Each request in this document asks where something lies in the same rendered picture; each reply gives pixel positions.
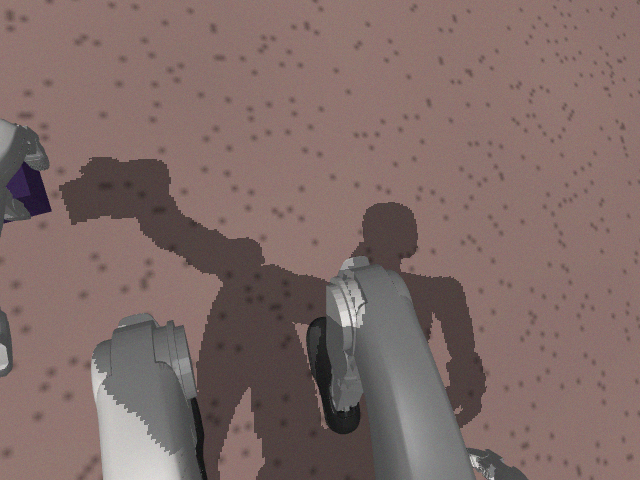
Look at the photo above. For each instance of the left robot foot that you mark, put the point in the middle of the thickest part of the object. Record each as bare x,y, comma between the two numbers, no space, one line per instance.
200,438

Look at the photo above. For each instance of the left robot hand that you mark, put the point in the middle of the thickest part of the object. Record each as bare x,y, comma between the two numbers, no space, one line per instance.
17,144

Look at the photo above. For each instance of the cube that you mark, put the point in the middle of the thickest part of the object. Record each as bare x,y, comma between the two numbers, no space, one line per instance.
27,187

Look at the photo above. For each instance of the right robot foot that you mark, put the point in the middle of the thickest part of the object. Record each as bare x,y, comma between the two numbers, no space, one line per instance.
338,421

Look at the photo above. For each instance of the right robot hand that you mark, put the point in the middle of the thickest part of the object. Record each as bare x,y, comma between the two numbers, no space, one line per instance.
492,466

